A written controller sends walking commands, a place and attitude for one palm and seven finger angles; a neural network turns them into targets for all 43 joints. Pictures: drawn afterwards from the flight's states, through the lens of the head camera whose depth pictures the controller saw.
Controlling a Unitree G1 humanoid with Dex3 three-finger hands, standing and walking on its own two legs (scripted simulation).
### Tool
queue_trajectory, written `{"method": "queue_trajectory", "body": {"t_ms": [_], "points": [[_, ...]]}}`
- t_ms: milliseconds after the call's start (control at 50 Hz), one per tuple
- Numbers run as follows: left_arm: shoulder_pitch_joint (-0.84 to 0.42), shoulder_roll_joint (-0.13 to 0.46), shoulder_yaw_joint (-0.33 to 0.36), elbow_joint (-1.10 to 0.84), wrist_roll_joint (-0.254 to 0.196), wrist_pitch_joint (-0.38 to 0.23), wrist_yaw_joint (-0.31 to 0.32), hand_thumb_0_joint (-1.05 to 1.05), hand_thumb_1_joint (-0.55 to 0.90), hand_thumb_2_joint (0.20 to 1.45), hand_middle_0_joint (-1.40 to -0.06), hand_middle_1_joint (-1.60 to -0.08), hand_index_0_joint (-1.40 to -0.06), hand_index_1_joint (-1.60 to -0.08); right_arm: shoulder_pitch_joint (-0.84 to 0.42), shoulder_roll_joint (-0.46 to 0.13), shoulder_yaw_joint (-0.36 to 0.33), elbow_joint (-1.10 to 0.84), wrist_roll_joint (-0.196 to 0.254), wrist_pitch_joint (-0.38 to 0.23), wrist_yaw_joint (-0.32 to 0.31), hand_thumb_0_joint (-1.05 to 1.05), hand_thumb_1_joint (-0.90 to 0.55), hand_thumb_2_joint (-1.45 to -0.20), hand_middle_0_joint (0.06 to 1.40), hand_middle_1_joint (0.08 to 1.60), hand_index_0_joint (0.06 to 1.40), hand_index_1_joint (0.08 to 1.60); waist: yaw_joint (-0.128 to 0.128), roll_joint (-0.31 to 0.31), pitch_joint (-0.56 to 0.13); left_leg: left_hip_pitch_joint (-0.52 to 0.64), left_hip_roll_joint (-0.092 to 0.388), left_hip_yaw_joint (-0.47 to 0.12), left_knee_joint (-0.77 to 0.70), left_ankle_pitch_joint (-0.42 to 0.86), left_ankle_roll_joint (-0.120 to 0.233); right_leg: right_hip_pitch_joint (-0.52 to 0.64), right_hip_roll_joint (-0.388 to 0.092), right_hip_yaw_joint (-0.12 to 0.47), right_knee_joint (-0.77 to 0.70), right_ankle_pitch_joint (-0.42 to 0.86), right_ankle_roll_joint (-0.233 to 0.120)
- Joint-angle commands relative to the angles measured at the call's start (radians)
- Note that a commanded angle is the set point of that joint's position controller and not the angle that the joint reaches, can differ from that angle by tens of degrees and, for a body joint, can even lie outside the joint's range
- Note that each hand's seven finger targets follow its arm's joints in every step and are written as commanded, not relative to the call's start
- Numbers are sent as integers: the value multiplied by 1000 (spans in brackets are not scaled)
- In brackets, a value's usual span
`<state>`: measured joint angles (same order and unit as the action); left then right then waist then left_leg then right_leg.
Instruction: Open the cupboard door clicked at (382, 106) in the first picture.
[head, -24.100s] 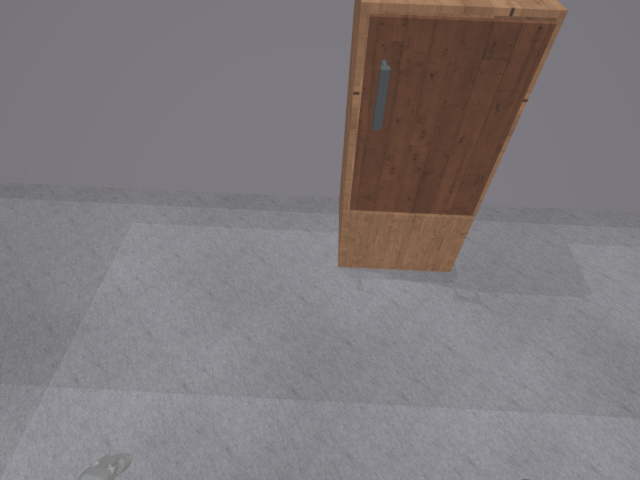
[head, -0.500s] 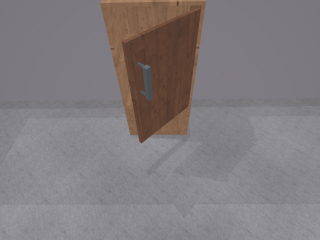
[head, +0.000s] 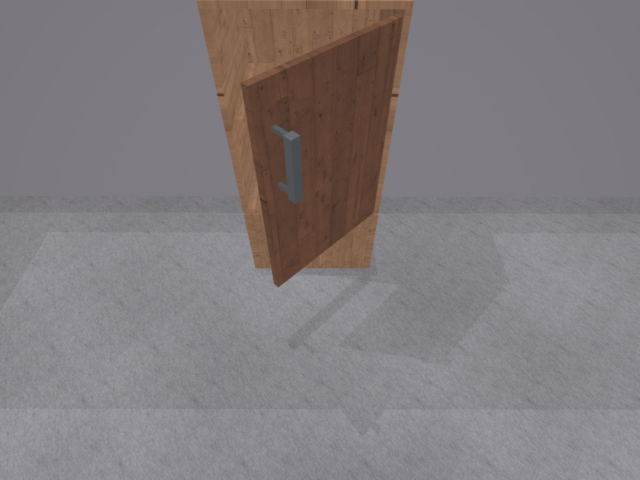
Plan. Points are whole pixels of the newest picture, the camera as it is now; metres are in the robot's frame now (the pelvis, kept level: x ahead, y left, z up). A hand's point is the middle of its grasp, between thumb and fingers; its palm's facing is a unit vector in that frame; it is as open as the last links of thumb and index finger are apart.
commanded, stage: look to check the result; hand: left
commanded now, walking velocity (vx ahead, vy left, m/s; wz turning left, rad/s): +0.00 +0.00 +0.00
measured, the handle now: (286, 164) +0.66 +0.10 -0.01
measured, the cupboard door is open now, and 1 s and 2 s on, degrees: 45 45 45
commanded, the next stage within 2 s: walk to a spot facing it in 0.42 s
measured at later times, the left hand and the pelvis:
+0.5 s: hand out of the picture +0.10 +0.23 -0.16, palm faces -0.03 -0.95 -0.32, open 7.4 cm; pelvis +0.02 +0.00 +0.00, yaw +0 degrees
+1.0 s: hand out of the picture +0.10 +0.16 -0.18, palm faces -0.15 -0.95 -0.29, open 7.4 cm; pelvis +0.01 -0.04 -0.03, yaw -12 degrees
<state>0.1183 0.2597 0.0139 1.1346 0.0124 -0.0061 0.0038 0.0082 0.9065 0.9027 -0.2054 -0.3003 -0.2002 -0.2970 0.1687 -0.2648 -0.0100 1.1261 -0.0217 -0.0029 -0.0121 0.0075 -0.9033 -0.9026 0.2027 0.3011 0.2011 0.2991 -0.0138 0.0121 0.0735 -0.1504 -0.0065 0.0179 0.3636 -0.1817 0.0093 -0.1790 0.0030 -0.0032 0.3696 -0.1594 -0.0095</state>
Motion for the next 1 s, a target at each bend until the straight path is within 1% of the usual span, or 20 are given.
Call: {"method": "queue_trajectory", "body": {"t_ms": [0,260,540,560,600,640,680,740,760,780,800,820,840,860,880,900,920,940,960,980], "points": [[-20,190,35,-50,-1,-24,16,0,900,900,-200,-300,-200,-300,-9,-168,-31,-40,2,-13,-6,0,-900,-900,200,300,200,300,3,1,-68,17,115,-102,-79,76,20,16,-110,104,-80,25,-37],[-43,221,33,-49,-2,-28,16,0,900,900,-200,-300,-200,-300,-41,-204,-31,-39,3,-16,-5,0,-900,-900,200,300,200,300,2,-24,-101,60,120,-99,-87,127,20,45,-115,105,-83,97,-34],[-61,245,38,-59,-2,-31,15,0,900,900,-200,-300,-200,-300,-63,-234,-32,-47,1,-20,-6,0,-900,-900,200,300,200,300,1,-6,-116,94,128,-85,-85,188,14,62,-116,114,-78,184,-38],[-60,236,40,-64,-1,-25,15,0,900,900,-200,-300,-200,-300,-57,-222,-32,-49,0,-18,-8,0,-900,-900,200,300,200,300,-1,-4,-116,102,132,-71,-66,202,11,50,-116,117,-62,214,-37],[-20,159,31,-61,-2,-4,19,0,900,900,-200,-300,-200,-300,-6,-131,-21,-46,-1,-3,-11,0,-900,-900,200,300,200,300,-6,-11,-106,101,133,-33,-21,197,-1,15,-115,129,-27,258,-29],[-5,157,38,-75,-1,12,18,0,900,900,-200,-300,-200,-300,20,-128,-27,-58,0,10,-17,0,-900,-900,200,300,200,300,-8,-24,-103,94,139,-12,8,164,-3,-11,-105,147,7,266,-29],[7,160,48,-100,1,21,15,0,900,900,-200,-300,-200,-300,28,-145,-42,-86,0,18,-22,0,-900,-900,200,300,200,300,-8,-8,-108,103,153,0,30,142,4,-55,-85,159,48,258,-31],[5,147,59,-149,5,37,4,0,900,900,-200,-300,-200,-300,35,-172,-61,-126,-5,24,-29,0,-900,-900,200,300,200,300,-10,56,-70,97,226,-44,3,125,44,-159,-31,128,179,165,-23],[8,136,60,-163,4,43,0,0,900,900,-200,-300,-200,-300,35,-183,-68,-135,-8,23,-31,0,-900,-900,200,300,200,300,-6,105,-61,91,275,-80,-24,145,78,-196,-5,104,274,67,-18],[13,123,63,-173,3,48,-2,0,900,900,-200,-300,-200,-300,29,-191,-73,-145,-9,20,-31,0,-900,-900,200,300,200,300,3,164,-57,91,345,-119,-52,211,126,-236,13,71,402,-163,-10],[10,114,68,-190,4,55,-5,0,900,900,-200,-300,-200,-300,34,-185,-75,-155,-15,17,-33,0,-900,-900,200,300,200,300,1,175,-48,83,399,-141,-62,283,171,-267,10,48,516,-334,-2],[11,106,72,-202,3,60,-8,0,900,900,-200,-300,-200,-300,26,-180,-74,-165,-17,14,-35,0,-900,-900,200,300,200,300,8,171,-38,66,419,-128,-48,323,187,-275,-14,63,558,-373,-3],[20,99,73,-210,3,61,-11,0,900,900,-200,-300,-200,-300,6,-173,-75,-177,-18,12,-35,0,-900,-900,200,300,200,300,19,156,-27,31,420,-95,-26,337,181,-247,-36,68,542,-376,-9],[54,86,76,-212,4,58,-15,0,900,900,-200,-300,-200,-300,-23,-171,-77,-190,-20,11,-34,0,-900,-900,200,300,200,300,44,147,-31,-15,394,-45,20,352,150,-173,-46,52,469,-346,-12],[121,83,80,-200,6,53,-19,0,900,900,-200,-300,-200,-300,-54,-173,-78,-202,-16,14,-33,0,-900,-900,200,300,200,300,76,92,-70,-34,356,11,103,312,109,-82,-39,29,364,-250,-13],[194,104,92,-185,11,47,-19,0,900,900,-200,-300,-200,-300,-82,-167,-82,-215,-8,19,-33,0,-900,-900,200,300,200,300,116,-5,-74,-114,269,59,257,182,44,13,-42,77,168,-28,-21],[240,217,116,-180,27,31,-3,0,900,900,-200,-300,-200,-300,-62,-90,-76,-245,9,26,-30,0,-900,-900,200,300,200,300,116,-371,-96,-286,69,155,521,-231,-41,91,-249,442,-67,224,-72],[244,248,121,-178,11,31,12,0,900,900,-200,-300,-200,-300,-75,-88,-76,-258,13,38,-26,0,-900,-900,200,300,200,300,119,-379,-68,-357,3,34,724,-469,-44,69,-334,588,-107,396,-133],[206,236,118,-192,5,34,18,0,900,900,-200,-300,-200,-300,-42,-93,-76,-248,15,45,-20,0,-900,-900,200,300,200,300,80,-290,-63,-377,46,-44,806,-413,-35,49,-319,544,-104,208,-191],[156,207,119,-220,5,37,20,0,900,900,-200,-300,-200,-300,-63,-74,-77,-253,11,41,-13,0,-900,-900,200,300,200,300,65,-151,-29,-394,60,-38,815,-372,-40,-20,-302,549,-97,88,-219]]}}
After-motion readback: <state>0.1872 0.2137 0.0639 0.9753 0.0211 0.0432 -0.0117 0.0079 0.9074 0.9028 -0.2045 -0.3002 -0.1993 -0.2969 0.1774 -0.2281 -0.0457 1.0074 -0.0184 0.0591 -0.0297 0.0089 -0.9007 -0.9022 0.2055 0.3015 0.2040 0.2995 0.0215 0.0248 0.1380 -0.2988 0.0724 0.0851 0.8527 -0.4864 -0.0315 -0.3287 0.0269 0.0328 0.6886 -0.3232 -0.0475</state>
